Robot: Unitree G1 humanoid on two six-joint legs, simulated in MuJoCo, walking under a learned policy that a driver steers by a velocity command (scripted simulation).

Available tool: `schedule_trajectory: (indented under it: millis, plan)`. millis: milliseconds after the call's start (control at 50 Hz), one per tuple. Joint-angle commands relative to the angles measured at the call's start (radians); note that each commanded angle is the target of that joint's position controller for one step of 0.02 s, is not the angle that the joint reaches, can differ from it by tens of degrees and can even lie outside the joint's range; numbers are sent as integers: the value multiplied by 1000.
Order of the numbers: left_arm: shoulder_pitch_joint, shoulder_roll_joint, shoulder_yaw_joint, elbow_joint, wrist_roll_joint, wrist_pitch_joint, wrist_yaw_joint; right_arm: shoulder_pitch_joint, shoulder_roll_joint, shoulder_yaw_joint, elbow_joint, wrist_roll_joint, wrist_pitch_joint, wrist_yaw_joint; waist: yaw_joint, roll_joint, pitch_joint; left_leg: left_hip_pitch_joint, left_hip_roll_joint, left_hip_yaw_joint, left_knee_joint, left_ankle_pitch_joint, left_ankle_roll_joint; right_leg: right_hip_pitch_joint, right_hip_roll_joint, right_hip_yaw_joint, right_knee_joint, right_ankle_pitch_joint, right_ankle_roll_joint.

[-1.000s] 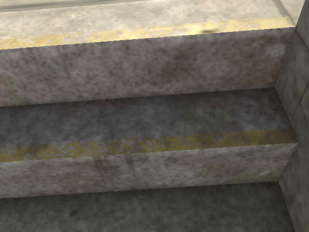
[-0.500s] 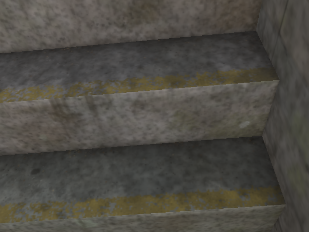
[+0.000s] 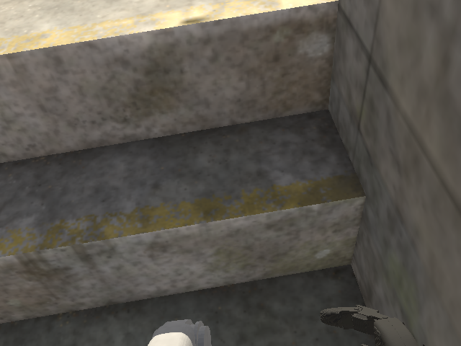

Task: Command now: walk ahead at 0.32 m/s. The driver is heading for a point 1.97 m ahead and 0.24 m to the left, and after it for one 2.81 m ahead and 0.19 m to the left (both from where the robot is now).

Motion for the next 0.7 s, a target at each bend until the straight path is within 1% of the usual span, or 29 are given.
schedule_trajectory:
  millis: [20,40,60,80,100,120,140,160,180,200,220,280,300,320,360,380,400,420,440,460,480,500,520,560,600,620,640,660,700]
  plan:
    - [-225,181,88,-221,-190,-67,169,187,-101,-41,53,-65,-19,-42,-181,86,-175,710,-174,95,-498,-79,-35,136,-138,-67,319,2134,78]
    - [-49,107,50,-179,-194,-103,212,148,-74,-31,106,-39,-25,-79,-49,-24,-198,903,-241,121,-644,-94,-28,-13,-80,-8,344,2132,164]
    - [50,90,45,-141,-188,-117,231,52,-89,-48,110,8,-16,-107,21,-83,-214,1093,-223,19,-754,16,-28,-159,-30,49,414,1686,194]
    - [98,113,45,-108,-162,-119,233,-61,-108,-59,119,23,8,-112,40,31,-246,1178,-150,-135,-851,125,-4,-304,10,79,609,860,161]
    - [-5,147,60,-147,-123,-99,220,-86,-126,-77,130,5,36,-118,-8,174,-235,1038,-76,-224,-954,203,87,-312,141,52,986,175,160]
    - [-221,115,74,-241,-91,-82,214,34,-157,-100,162,-35,33,-134,-104,135,-149,1042,-13,-325,-1164,227,212,-475,206,130,1458,-184,138]
    - [-378,23,57,-328,-101,-67,214,304,-200,-120,274,-74,2,-133,-214,94,-41,1207,84,-407,-1206,393,321,-864,269,165,2091,-406,130]
    - [-385,-46,41,-422,-106,-55,218,332,-209,-114,283,-98,-27,-140,-148,15,-31,1281,206,-460,-1311,475,300,-1084,305,222,2367,-400,87]
    - [-384,-18,34,-482,-99,-25,216,224,-209,-127,281,-105,-54,-151,-65,66,22,1099,281,-650,-1441,-39,219,-1103,224,239,2399,-409,63]
    - [-332,51,48,-491,-60,-3,204,67,-156,-116,237,-83,-99,-153,33,42,165,850,262,-648,-1474,-224,147,-1029,183,262,2351,-400,79]
    - [-272,90,59,-462,-37,16,193,-5,-104,-96,219,-64,-130,-151,93,-29,217,708,231,-557,-1461,-216,99,-925,166,258,2222,-331,82]
    - [-139,101,69,-398,-92,64,191,-149,-111,-67,186,-16,-187,-165,201,-125,260,356,121,-194,-1426,15,-4,-462,176,189,1674,-180,82]
    - [-117,263,131,-455,11,81,105,-260,-174,-56,-70,64,-281,-48,210,-114,141,330,105,-133,-1394,-151,-59,-562,63,224,1537,-305,143]
    - [-77,224,112,-393,52,87,61,-279,-217,-73,-75,72,-287,-45,260,-52,44,366,102,-168,-1387,-125,-66,-361,48,169,1194,-298,169]
    - [-179,80,74,-366,9,112,30,-31,-228,-108,-77,0,-176,-51,89,67,32,564,111,-171,-1405,-113,23,-367,84,21,851,-309,164]
    - [-244,53,63,-371,-9,104,30,-7,-181,-94,-101,-19,-168,-48,54,110,44,622,156,-219,-1385,-144,30,-323,82,-14,818,-201,169]
    - [-129,70,68,-334,-5,82,42,14,-144,-83,-88,-4,-139,-28,99,37,-4,593,175,-294,-1230,-176,64,-200,116,25,693,-103,138]
    - [-117,105,74,-293,2,76,49,144,-86,-68,-17,11,-111,-10,84,-68,42,594,136,-261,-980,-122,37,-233,119,129,509,-143,50]
    - [-110,212,88,-319,-25,55,62,401,-35,-40,36,-37,-95,-13,15,-288,-41,439,6,-140,-482,-210,-152,-137,-138,615,504,197,-341]
    - [-97,212,75,-329,16,43,41,361,-57,-35,76,-37,-78,0,103,-228,-122,245,-68,-322,-63,-204,-222,-23,-278,937,321,149,-456]
    - [-155,192,73,-319,37,40,21,287,-128,-57,99,2,-77,-8,129,-87,-36,141,-72,-476,184,-66,-232,-72,-232,961,291,-254,-342]
    - [-345,164,52,-385,24,35,2,261,-175,-79,100,20,-93,-44,68,48,33,152,-26,-461,161,73,-253,-220,-192,815,298,-414,-256]
    - [-454,143,47,-422,22,38,4,197,-184,-68,86,27,-98,-79,65,107,39,214,-4,-421,17,112,-265,-328,-137,672,300,-441,-237]
    - [-573,122,36,-438,-40,9,17,208,-193,-52,39,20,-124,-85,-23,118,10,484,93,-375,-191,-33,-296,-531,-41,450,367,-449,-75]
    - [-510,136,31,-436,-72,-24,35,271,-158,-23,64,19,-122,-57,10,54,-3,608,103,-298,-589,-169,-357,-479,24,333,345,-472,19]
    - [-372,175,49,-391,-61,-18,50,230,-127,-8,74,13,-115,-38,92,23,24,618,71,-235,-813,-232,-364,-403,29,326,328,-489,13]
    - [-361,225,75,-395,-34,-19,59,172,-134,-14,66,-9,-108,-28,133,-53,29,676,38,-174,-755,-202,-347,-370,-37,361,302,-366,-67]
    - [-344,251,85,-383,-8,-12,70,230,-126,-8,81,-22,-103,-35,132,-104,-2,675,56,-233,-699,-45,-306,-327,-121,464,306,-278,-119]
    - [-361,233,81,-397,-37,-11,67,274,-136,-12,86,-18,-114,-54,101,-62,14,687,60,-242,-863,-51,-289,-247,-157,487,339,-68,-146]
